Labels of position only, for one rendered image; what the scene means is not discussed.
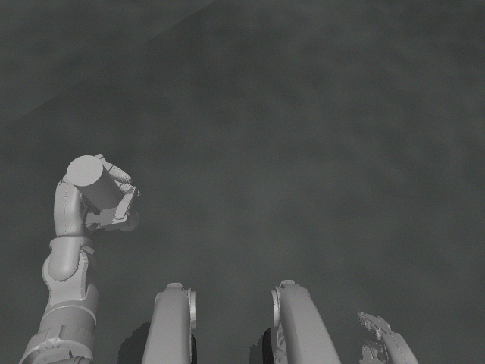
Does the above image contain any right robot hand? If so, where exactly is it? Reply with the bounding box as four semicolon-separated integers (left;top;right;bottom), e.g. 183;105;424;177
357;312;418;364

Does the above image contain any can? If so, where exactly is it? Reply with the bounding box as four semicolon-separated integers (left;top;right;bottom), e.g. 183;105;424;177
67;155;139;231

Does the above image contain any left robot arm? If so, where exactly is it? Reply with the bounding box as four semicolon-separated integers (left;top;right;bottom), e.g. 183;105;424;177
19;235;100;364

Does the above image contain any left robot hand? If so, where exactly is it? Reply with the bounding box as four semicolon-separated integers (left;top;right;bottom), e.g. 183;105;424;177
54;154;141;240

